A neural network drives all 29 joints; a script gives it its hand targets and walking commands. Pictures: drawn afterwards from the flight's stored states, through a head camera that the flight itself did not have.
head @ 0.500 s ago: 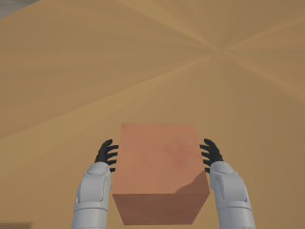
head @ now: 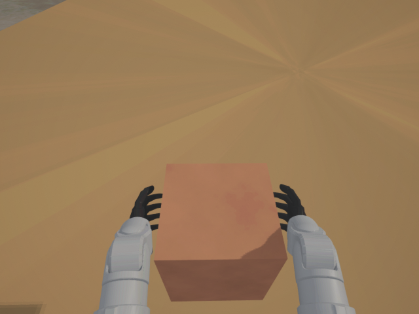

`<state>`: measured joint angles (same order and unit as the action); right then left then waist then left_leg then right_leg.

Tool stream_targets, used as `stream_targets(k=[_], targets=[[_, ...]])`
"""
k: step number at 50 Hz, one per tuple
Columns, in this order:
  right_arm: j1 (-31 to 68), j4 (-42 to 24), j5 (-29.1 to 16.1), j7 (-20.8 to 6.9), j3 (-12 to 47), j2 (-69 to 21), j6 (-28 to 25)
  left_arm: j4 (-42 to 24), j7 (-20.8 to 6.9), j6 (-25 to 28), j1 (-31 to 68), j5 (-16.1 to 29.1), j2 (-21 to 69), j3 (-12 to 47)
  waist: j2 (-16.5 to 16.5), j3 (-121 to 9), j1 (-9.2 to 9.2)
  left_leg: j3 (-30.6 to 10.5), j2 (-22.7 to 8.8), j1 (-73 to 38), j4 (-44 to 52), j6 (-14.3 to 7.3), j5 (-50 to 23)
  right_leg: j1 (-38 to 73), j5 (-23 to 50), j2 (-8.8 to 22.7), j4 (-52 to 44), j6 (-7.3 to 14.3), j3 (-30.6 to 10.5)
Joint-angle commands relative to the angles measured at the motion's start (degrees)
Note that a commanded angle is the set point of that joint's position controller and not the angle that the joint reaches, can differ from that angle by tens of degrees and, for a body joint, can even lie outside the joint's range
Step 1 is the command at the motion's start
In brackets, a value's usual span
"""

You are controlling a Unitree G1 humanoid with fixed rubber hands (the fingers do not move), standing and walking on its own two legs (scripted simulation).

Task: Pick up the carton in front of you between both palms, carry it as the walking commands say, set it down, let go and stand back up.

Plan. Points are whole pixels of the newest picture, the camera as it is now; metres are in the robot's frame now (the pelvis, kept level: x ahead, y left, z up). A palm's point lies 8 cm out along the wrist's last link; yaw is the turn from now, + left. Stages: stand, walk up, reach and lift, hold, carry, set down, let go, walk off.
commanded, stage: carry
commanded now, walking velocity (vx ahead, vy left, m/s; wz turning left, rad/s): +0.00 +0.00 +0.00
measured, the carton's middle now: (216, 235) +0.31 +0.00 -0.04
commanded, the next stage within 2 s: hold in 0.52 s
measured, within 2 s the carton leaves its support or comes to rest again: neither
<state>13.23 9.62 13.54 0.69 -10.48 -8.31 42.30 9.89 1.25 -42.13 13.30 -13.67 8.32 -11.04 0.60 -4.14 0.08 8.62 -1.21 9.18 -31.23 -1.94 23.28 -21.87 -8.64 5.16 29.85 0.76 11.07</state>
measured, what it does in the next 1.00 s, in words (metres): shifts its weight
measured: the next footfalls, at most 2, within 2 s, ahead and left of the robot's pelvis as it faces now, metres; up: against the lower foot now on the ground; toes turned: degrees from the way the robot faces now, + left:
none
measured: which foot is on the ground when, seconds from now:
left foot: down 0.00-1.00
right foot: down 0.00-1.00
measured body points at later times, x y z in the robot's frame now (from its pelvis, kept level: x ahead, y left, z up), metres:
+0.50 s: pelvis -0.01 +0.00 +0.00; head -0.03 +0.00 +0.45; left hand +0.29 +0.16 +0.03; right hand +0.29 -0.15 +0.03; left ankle -0.07 +0.08 -0.73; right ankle +0.08 -0.12 -0.73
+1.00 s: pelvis -0.04 -0.04 -0.01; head +0.02 -0.05 +0.44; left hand +0.30 +0.17 +0.00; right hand +0.34 -0.13 -0.01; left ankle -0.07 +0.08 -0.73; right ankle +0.07 -0.14 -0.73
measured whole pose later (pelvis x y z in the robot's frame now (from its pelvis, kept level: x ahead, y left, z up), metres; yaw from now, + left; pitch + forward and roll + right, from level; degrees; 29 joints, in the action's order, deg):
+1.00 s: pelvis -0.04 -0.04 -0.01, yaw +13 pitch +0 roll +0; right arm 32.5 26.5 24.5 -1.1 -29.4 -11.9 30.1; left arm 38.9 -3.4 -24.1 37.2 -24.7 8.5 -29.5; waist 3.8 7.9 4.1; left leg -4.7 1.7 17.9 -37.7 -0.3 20.0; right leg -23.9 -9.1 -0.4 32.6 -0.8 -1.3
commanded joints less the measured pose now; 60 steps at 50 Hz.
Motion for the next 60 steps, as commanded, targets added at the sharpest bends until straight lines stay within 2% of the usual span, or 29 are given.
stream_targets(k=[1, 26, 27, 28, 29, 30, 31, 32, 33, 34, 37, 38, 40, 42, 44, 46, 50, 52, 54, 58, 60], targets=[[26.55, -3.47, -13.68, -11.69, 32.07, -50.62, -1.99, -3.78, -12.79, 2.01, 27.13, 14.0, 49.51, 32.24, -0.11, -14.02, 0.04, -5.85, -7.45, 3.24, 6.24, -0.35, -17.08, 12.18, 11.52, 4.76, -1.56, 0.93, -5.9], [26.18, -3.39, -13.6, -11.65, 31.69, -50.39, -1.72, -3.76, -12.8, 1.72, 26.61, 13.87, 49.44, 32.08, 0.03, -14.21, 0.06, -6.31, -7.56, 3.75, 5.8, -0.56, -17.88, 11.74, 11.55, 4.75, -1.72, 0.85, -5.78], [19.5, -5.08, -13.07, -11.51, 30.81, -51.17, -2.08, -1.22, -12.98, 3.07, 22.64, 13.43, 51.67, 30.43, 9.03, -4.8, 0.4, -17.8, 1.39, 13.63, 12.5, -0.35, -33.09, 31.41, 18.64, -11.62, -0.33, 1.2, -13.56], [21.71, -7.35, -12.89, -11.34, 31.0, -48.73, -3.1, -1.02, -11.78, 4.93, 21.45, 11.71, 49.97, 28.44, 7.45, -7.87, -1.02, -18.2, 1.35, 11.26, 11.64, -0.23, -38.06, 33.93, 22.07, -9.55, -2.08, 1.07, -16.08], [22.5, -7.82, -13.07, -11.39, 31.64, -48.51, -3.37, -0.67, -11.06, 5.65, 19.68, 10.41, 48.6, 27.3, 3.88, -8.62, -1.52, -17.96, 2.12, 2.92, 10.86, 0.37, -41.22, 29.34, 23.62, -9.79, -3.74, 0.56, -16.04], [24.26, -8.19, -13.78, -11.67, 32.38, -47.81, -3.75, -0.03, -10.42, 6.17, 18.9, 9.7, 47.7, 26.17, 3.49, -9.57, -2.61, -16.82, 3.16, -1.04, 11.4, 0.78, -38.78, 28.47, 23.13, -9.57, -4.78, 0.31, -16.21], [24.29, -7.67, -14.17, -11.72, 33.43, -48.27, -4.13, -0.3, -10.17, 6.54, 19.74, 9.5, 47.38, 26.35, 1.92, -10.37, -2.82, -16.63, 3.35, -2.71, 11.57, 0.92, -39.03, 28.47, 22.82, -10.5, -4.56, -0.35, -15.4], [24.65, -7.88, -14.05, -11.87, 33.21, -47.21, -4.57, 0.0, -9.81, 7.01, 19.69, 9.48, 47.23, 26.1, 2.65, -10.88, -2.97, -16.35, 3.72, -3.55, 12.64, 0.97, -34.68, 28.89, 21.17, -10.51, -5.2, -0.29, -15.18], [24.45, -7.23, -13.45, -11.8, 33.4, -47.61, -4.85, -0.6, -10.15, 7.2, 22.26, 10.09, 47.57, 27.38, 1.61, -9.93, -1.73, -16.19, 3.65, -2.85, 12.66, 1.21, -33.11, 28.29, 18.54, -11.37, -5.44, -0.63, -14.56], [24.44, -6.36, -12.38, -11.35, 31.9, -47.72, -5.02, -0.36, -10.86, 7.34, 25.32, 11.06, 47.98, 28.56, 0.97, -9.36, 0.45, -15.95, 3.69, -3.0, 12.03, 1.64, -33.16, 27.31, 17.55, -11.6, -5.77, -0.42, -14.43], [27.51, -0.44, -8.39, -10.28, 24.99, -48.37, -5.62, 3.79, -13.58, 8.3, 35.01, 11.85, 47.98, 29.21, 1.05, -5.53, 5.61, -15.2, 4.08, 0.58, 12.61, 1.53, -19.15, 25.21, 9.56, -11.6, -6.23, -0.02, -13.58], [29.14, 2.69, -7.18, -10.18, 22.86, -49.0, -6.05, 6.25, -14.56, 9.02, 38.99, 11.61, 48.3, 28.6, 1.52, -3.95, 6.74, -15.32, 3.9, 5.18, 13.23, 1.13, -12.49, 26.6, 6.03, -11.7, -5.73, 0.02, -13.26], [33.91, 8.37, -5.17, -10.53, 18.61, -49.86, -6.98, 12.95, -15.95, 10.79, 44.17, 9.97, 49.0, 24.75, 2.64, -1.14, 7.49, -15.27, 3.57, 12.76, 13.62, 0.07, -2.64, 27.42, 1.16, -11.59, -4.25, -0.29, -12.85], [39.05, 13.6, -3.52, -11.13, 14.78, -50.46, -8.16, 20.05, -16.52, 13.02, 47.82, 7.26, 49.77, 19.03, 2.82, -0.27, 6.8, -15.12, 3.66, 18.65, 12.27, -0.94, 2.46, 27.37, -1.68, -11.39, -2.48, -0.6, -12.77], [43.36, 17.74, -1.53, -11.3, 10.92, -49.67, -9.58, 26.44, -16.34, 15.22, 49.74, 3.37, 48.37, 11.8, 1.47, 0.02, 5.04, -14.72, 4.38, 23.5, 9.88, -1.38, 3.8, 26.44, -4.09, -11.08, -1.26, -0.89, -13.13], [45.51, 20.35, 1.11, -10.82, 6.34, -46.77, -11.54, 30.96, -15.49, 17.27, 49.81, -1.03, 45.09, 4.64, 0.28, 0.0, 3.62, -14.21, 5.34, 26.61, 7.02, -1.31, 3.04, 24.02, -5.61, -10.75, -0.01, -1.09, -13.52], [45.39, 21.83, 5.42, -9.48, -0.33, -41.07, -16.54, 34.99, -13.83, 21.46, 48.38, -7.18, 38.14, -3.83, -1.28, -3.17, 3.01, -13.03, 7.35, 29.96, 0.74, -0.61, -1.59, 16.42, -3.25, -10.6, 2.93, -1.56, -13.5], [45.18, 21.61, 5.88, -9.05, -0.42, -40.33, -19.87, 35.01, -13.62, 24.46, 48.27, -7.89, 36.35, -4.31, -1.68, -6.95, 2.8, -12.43, 8.15, 33.1, -2.32, -0.48, -4.2, 14.38, 0.91, -10.6, 5.26, -1.92, -13.72], [45.59, 21.49, 5.0, -8.78, 1.67, -41.95, -23.76, 34.31, -13.87, 28.09, 49.01, -7.17, 36.82, -2.11, -1.71, -11.99, 2.58, -11.82, 8.9, 37.28, -5.41, -0.5, -6.48, 13.08, 5.89, -10.51, 8.36, -2.17, -14.12], [49.14, 20.04, 1.28, -8.28, 9.95, -46.39, -30.83, 32.92, -14.72, 34.3, 51.94, -2.67, 40.09, 6.06, -1.38, -27.39, 1.67, -10.43, 10.22, 49.12, -11.89, 0.33, -8.68, 15.03, 18.7, -9.96, 17.38, -2.47, -15.36], [51.77, 17.61, -0.8, -8.02, 15.1, -48.4, -32.65, 30.38, -15.04, 35.84, 54.65, 0.4, 42.26, 11.91, -1.28, -38.22, 2.13, -9.81, 10.87, 53.9, -15.39, 1.05, -9.39, 17.1, 24.68, -9.8, 21.98, -2.63, -16.13]])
